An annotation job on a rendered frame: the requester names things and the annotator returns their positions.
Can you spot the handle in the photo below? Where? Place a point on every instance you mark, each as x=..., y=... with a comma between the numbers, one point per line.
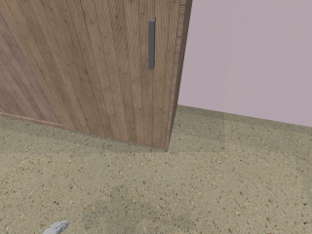
x=151, y=42

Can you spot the wardrobe door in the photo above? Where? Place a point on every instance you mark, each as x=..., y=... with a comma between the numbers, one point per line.
x=21, y=91
x=92, y=58

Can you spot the left robot hand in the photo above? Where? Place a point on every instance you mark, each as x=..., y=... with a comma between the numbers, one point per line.
x=57, y=227

